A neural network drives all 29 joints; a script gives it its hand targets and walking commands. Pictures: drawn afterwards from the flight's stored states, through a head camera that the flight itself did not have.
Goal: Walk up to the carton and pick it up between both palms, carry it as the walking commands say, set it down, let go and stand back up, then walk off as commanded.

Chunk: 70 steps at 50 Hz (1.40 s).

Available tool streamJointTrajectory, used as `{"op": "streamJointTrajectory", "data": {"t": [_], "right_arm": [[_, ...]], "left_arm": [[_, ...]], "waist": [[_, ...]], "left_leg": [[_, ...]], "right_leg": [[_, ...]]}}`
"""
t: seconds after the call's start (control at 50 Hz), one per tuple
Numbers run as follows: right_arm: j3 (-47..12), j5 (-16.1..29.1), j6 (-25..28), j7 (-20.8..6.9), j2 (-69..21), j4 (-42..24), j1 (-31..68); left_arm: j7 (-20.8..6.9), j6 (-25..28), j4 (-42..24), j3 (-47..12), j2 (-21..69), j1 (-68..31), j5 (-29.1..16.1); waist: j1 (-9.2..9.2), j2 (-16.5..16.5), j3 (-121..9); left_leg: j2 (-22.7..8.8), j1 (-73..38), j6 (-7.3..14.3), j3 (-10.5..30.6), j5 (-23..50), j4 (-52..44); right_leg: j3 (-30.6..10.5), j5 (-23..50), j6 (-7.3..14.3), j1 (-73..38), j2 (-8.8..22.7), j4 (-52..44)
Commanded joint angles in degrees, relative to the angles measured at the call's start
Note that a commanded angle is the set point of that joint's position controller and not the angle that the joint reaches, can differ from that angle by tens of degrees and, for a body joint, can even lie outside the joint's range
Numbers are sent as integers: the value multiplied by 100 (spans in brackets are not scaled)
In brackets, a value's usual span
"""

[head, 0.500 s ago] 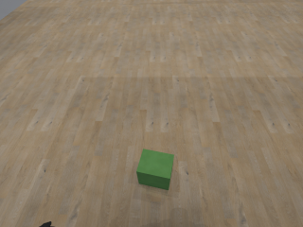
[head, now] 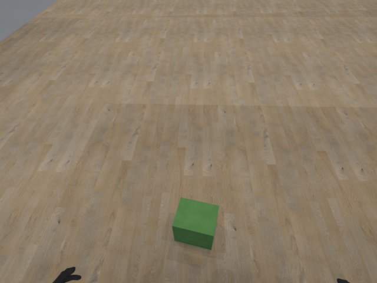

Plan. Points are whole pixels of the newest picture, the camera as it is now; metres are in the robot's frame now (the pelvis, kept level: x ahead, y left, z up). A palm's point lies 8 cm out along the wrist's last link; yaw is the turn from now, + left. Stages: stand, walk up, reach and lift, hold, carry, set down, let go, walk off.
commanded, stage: walk up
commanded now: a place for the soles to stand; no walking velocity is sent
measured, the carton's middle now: (196, 223) +0.55 +0.01 -0.68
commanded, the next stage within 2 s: none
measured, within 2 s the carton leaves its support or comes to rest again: neither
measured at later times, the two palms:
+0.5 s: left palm (15, 264) +0.19 +0.42 -0.08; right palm out of the picture +0.08 -0.26 -0.10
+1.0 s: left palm (59, 211) +0.34 +0.40 -0.12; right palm (311, 268) +0.20 -0.24 -0.09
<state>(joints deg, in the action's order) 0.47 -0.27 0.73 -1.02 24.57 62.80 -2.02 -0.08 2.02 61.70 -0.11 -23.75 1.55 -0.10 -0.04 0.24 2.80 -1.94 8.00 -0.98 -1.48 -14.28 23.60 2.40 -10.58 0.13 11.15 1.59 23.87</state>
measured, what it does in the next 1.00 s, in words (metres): walks ahead, turning right: left foot, then right foot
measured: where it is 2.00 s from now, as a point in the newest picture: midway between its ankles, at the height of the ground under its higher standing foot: outside the picture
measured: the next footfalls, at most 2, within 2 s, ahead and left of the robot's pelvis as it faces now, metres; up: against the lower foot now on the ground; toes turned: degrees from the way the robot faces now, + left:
left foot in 0.24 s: +0.12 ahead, +0.20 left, +0.00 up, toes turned +0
right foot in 0.54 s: +0.17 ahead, -0.03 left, +0.00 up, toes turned -9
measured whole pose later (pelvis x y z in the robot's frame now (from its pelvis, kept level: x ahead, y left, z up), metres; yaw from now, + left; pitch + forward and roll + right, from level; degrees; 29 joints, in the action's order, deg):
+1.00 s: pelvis +0.16 +0.11 -0.02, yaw -16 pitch -2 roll +0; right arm 1.9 0.1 1.4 0.1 25.3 50.8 -5.1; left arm -0.1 1.3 52.9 0.6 -26.2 8.9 0.0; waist 0.4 1.6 4.2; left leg -4.2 15.8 -0.9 -5.5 -20.0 37.8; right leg -4.3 -19.3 -0.6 16.7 -1.5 37.8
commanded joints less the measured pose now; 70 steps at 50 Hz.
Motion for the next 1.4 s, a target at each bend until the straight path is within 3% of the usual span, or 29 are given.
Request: {"op": "streamJointTrajectory", "data": {"t": [0.0, 0.02, 0.04, 0.08, 0.18, 0.2, 0.22, 0.24, 0.26, 0.28, 0.32, 0.38, 0.46, 0.5, 0.52, 0.54, 0.56, 0.58, 0.64, 0.68, 0.72, 0.76, 0.78, 0.84, 0.9, 1.02, 1.22, 1.3, 1.38], "right_arm": [[464, -216, -78, -221, 1281, -778, 268], [482, -271, -144, -297, 1103, -1011, 368], [533, -306, -185, -348, 1058, -1221, 495], [627, -258, -173, -421, 1120, -1346, 260], [829, -227, -191, -572, 1098, -1524, -583], [896, -245, -176, -536, 1162, -1450, -1100], [988, -292, -148, -462, 1383, -1329, -1833], [1092, -419, -106, -333, 1877, -1303, -2620], [1065, -324, -53, -267, 2195, -1775, -1650], [1023, -186, -25, -244, 2075, -1981, -982], [868, -142, 65, -240, 1685, -2039, -682], [814, -173, 88, -252, 1601, -2025, -1040], [725, -82, 66, -166, 1462, -2058, -884], [566, -50, 31, -143, 1148, -2042, -995], [441, -52, 38, -118, 858, -2037, -1161], [345, -27, 27, -121, 677, -2207, -1115], [465, -41, -43, -21, 1113, -2101, -1269], [523, -19, -59, 31, 1263, -2025, -1404], [489, -36, 29, 76, 1044, -1798, -1574], [478, -14, 87, 65, 900, -1648, -1626], [510, -67, 144, 111, 918, -1622, -1495], [630, -77, 226, 146, 1615, -1752, -1134], [608, -46, 207, 119, 1624, -1756, -842], [528, -30, 150, 129, 1453, -1645, -372], [406, 50, 117, 143, 1173, -1512, -473], [399, 65, 93, 148, 1261, -1260, -83], [376, 92, 23, 107, 1112, -987, 209], [435, 98, 63, 175, 1356, -824, -78], [551, 45, 91, 280, 1536, -858, -215]], "left_arm": [[85, 183, -147, 528, -1849, 1162, 107], [143, 207, -222, 670, -2077, 1477, 127], [188, 264, -380, 734, -2115, 1511, 139], [207, 330, -695, 722, -1888, 1162, 123], [97, 285, -1160, 730, -1986, 894, 238], [102, 242, -1268, 693, -1886, 730, 265], [141, 208, -1408, 609, -1599, 692, 305], [235, 208, -1572, 443, -1004, 754, 252], [322, 188, -1658, 398, -1103, 984, 121], [289, 188, -1464, 523, -1620, 1364, 101], [115, 184, -1183, 695, -1758, 2055, 2], [-69, 145, -1308, 699, -1489, 1860, 95], [-78, 153, -1391, 608, -1155, 1765, 123], [-1, 224, -1432, 625, -1237, 1813, 169], [52, 264, -1454, 668, -1384, 1992, 177], [95, 316, -1540, 741, -1880, 2073, 173], [102, 275, -1516, 827, -2123, 2200, 94], [113, 246, -1616, 804, -2032, 2063, 42], [139, 200, -1772, 593, -1510, 1456, 60], [92, 153, -1768, 483, -1397, 1222, 63], [64, 74, -1793, 364, -1199, 1039, -19], [62, -16, -1836, 281, -908, 1092, -69], [104, -82, -1631, 350, -1079, 1100, -55], [53, -51, -1313, 371, -1140, 1238, 5], [6, 24, -1244, 369, -1458, 761, 43], [24, -69, -930, 255, -1212, 642, 2], [10, -81, -829, 262, -1295, 251, 50], [-67, -223, -952, 370, -1401, 44, 130], [-161, -395, -1088, 403, -1136, 213, 119]], "waist": [[275, 45, -490], [431, 685, -104], [402, 606, 160], [106, 326, 253], [-329, 953, -86], [-629, 685, -156], [-991, -103, -334], [-1348, -1934, -329], [-824, -1538, -32], [-420, -488, 204], [-44, -588, 331], [-173, -992, 446], [-2, -585, 288], [134, -218, 17], [262, 368, -82], [281, 1265, -220], [280, 927, -304], [207, 608, -266], [6, 697, -230], [-119, 756, -440], [-254, 515, -468], [-42, -732, -428], [0, -827, -347], [213, -870, -197], [-72, -354, -456], [-13, -383, -610], [-86, 175, -515], [-119, 470, -381], [-34, -269, -519]], "left_leg": [[-81, 1313, 346, -64, -1907, 910], [-14, 2422, 308, 61, -1720, 1770], [-300, 2926, 279, 712, -1363, 2495], [-491, 2735, 132, 822, -1135, 2456], [-57, 485, 106, -109, -858, 1363], [166, -334, 122, -335, -678, 1025], [327, -1301, 214, -238, -1045, 779], [-848, -1507, 646, 1634, -2864, -719], [-2162, -376, 1238, 3769, -4083, -1712], [-2234, 328, 1335, 3565, -4232, -1671], [-1591, 632, 1320, 2235, -3081, -1289], [-1411, 1259, 1352, 1288, -2166, -1199], [-1397, 1429, 1214, 723, -1316, -635], [-1150, 1659, 869, 331, -1033, 255], [-840, 1982, 620, 2, -819, 1187], [37, 3009, 189, -411, -1514, 2609], [-46, 2951, 212, 304, -2070, 3249], [-182, 2823, 236, 534, -1915, 3462], [-298, 1899, 155, 248, -1372, 2618], [-85, 891, 165, -103, -772, 1885], [-50, 100, 277, 47, 358, 778], [-1729, 394, 884, 2130, 492, -320], [-2079, 897, 1311, 2261, 471, -270], [-1374, 996, 852, 1044, 1193, 392], [-654, 646, 361, 306, 378, 751], [-1021, 94, 590, 288, 1141, 527], [-673, -199, 403, -140, 293, 428], [-805, -136, 447, -12, 741, 268], [-1487, -132, 884, 392, 790, -88]], "right_leg": [[-1819, -2561, 714, -1040, 1137, -847], [-2844, -3181, 1120, -1345, 1746, -1288], [-3372, -3157, 1420, -1166, 2113, -1481], [-2730, -2398, 1353, -642, 1909, -1382], [-1405, -2040, 926, 1271, 1060, -729], [-1136, -2428, 797, 1954, 765, -125], [-922, -2961, 692, 2872, 368, 1078], [-438, -3195, 440, 3756, -548, 3406], [-757, -2449, 226, 4002, -544, 4455], [-979, -1721, 157, 3529, -116, 4468], [-625, -1118, -65, 2655, 305, 3696], [-279, -1166, -89, 1545, 153, 2528], [-17, -485, 124, 409, -96, 1261], [-159, -469, 255, -563, -254, 574], [-1062, -774, 392, -1007, 217, -64], [-3608, -1645, 1102, -1240, 1460, -683], [-4094, -1234, 1645, -965, 1970, -703], [-3653, -513, 1733, -845, 1861, -425], [-1964, 1507, 1311, 71, 1138, 63], [-1403, 2494, 1151, 631, 866, 483], [-1253, 1641, 698, 1220, 617, 937], [-779, -491, 143, 1468, -364, 1970], [-607, -1805, 73, 1027, -367, 2329], [-499, -744, 218, 416, -138, 1174], [-1361, 1090, 481, 470, 283, 998], [-932, 1411, 310, 454, 78, 1174], [-1583, 1304, 468, 640, 312, 453], [-1442, 1442, 495, 671, 191, 524], [-867, 823, 353, 719, -65, 1287]]}}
